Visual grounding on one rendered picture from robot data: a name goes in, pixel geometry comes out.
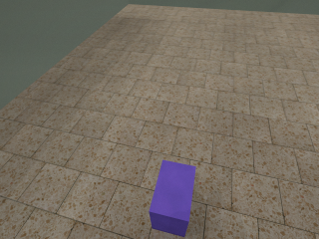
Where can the carton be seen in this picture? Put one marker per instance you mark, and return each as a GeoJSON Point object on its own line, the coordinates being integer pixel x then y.
{"type": "Point", "coordinates": [171, 203]}

